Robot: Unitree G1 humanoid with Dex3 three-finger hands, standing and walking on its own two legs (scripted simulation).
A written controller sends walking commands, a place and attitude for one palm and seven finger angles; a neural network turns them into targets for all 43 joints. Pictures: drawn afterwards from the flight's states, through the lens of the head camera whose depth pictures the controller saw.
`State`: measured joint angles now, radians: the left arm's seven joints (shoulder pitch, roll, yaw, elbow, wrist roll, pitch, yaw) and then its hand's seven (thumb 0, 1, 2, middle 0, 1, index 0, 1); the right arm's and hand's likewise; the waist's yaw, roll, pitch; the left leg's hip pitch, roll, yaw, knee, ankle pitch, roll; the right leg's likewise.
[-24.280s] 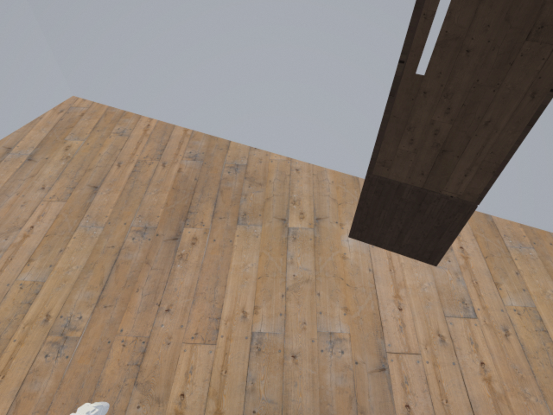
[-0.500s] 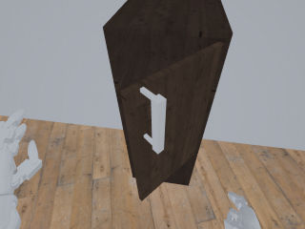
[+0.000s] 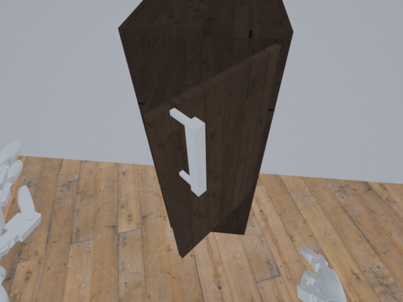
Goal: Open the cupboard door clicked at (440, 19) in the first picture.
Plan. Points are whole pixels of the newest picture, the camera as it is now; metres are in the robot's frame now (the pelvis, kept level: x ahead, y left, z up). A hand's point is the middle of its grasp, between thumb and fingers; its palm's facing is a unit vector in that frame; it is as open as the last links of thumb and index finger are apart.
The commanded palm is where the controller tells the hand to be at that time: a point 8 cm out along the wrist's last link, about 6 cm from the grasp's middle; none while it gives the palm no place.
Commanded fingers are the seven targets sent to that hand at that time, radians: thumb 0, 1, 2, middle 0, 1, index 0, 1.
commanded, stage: step back with the hand held close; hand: left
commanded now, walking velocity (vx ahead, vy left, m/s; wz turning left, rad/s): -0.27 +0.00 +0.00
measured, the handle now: (188, 155) +0.33 +0.06 +0.15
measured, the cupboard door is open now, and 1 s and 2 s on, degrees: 50 50 50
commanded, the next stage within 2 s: stop stepping back and stand still in 0.98 s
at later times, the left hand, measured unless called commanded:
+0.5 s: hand out of the picture +0.12 +0.29 +0.16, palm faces +0.44 -0.76 -0.48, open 7.4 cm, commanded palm +0.05 +0.33 +0.17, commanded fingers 0.00 0.90 0.90 -0.20 -0.30 -0.20 -0.30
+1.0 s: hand out of the picture +0.03 +0.30 +0.17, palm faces +0.45 -0.81 -0.37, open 7.4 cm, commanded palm -0.03 +0.34 +0.17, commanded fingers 0.00 0.90 0.90 -0.20 -0.30 -0.20 -0.30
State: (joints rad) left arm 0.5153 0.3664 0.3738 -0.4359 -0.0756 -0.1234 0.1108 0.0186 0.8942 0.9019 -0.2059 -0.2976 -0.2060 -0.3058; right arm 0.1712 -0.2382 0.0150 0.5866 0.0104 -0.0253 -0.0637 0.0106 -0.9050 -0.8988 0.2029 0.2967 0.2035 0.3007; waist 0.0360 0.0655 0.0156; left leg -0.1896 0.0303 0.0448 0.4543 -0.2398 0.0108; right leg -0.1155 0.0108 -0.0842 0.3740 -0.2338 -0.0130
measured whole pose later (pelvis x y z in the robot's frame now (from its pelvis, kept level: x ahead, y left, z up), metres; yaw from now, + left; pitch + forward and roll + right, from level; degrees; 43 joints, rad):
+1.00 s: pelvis -0.17 +0.04 +0.00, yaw +0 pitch +2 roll -5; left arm 0.52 0.41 0.43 -0.60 -0.07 -0.22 0.17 0.02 0.89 0.90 -0.20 -0.30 -0.21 -0.31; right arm 0.18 -0.15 0.01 0.62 -0.02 -0.15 -0.04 0.01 -0.90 -0.90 0.20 0.30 0.20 0.30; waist 0.02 0.00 0.02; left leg -0.44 0.06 0.00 0.44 -0.04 0.04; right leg -0.31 0.07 0.00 0.87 -0.53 0.02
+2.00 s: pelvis -0.29 +0.01 -0.01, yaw +0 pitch -1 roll -3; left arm 0.60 0.40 0.39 -0.49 -0.04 -0.23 0.13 0.02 0.89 0.90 -0.21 -0.30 -0.21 -0.31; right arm 0.23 -0.20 0.03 0.65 -0.01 -0.15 -0.06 0.01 -0.90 -0.90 0.21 0.30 0.21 0.30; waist 0.01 0.05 -0.01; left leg -0.36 0.00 -0.08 0.53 -0.16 0.01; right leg -0.15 0.08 -0.01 0.42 -0.26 -0.03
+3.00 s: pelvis -0.26 -0.01 -0.01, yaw +2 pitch -3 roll +0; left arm 0.32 0.17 0.02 1.15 0.00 0.00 0.04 0.01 0.91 0.90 -0.20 -0.30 -0.20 -0.30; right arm 0.26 -0.17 0.00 1.14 -0.01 0.02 -0.03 0.01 -0.92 -0.90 0.20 0.30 0.20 0.30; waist -0.01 0.04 0.04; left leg -0.26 -0.04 -0.09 0.46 -0.16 0.00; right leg -0.06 0.04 -0.03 0.44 -0.33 -0.05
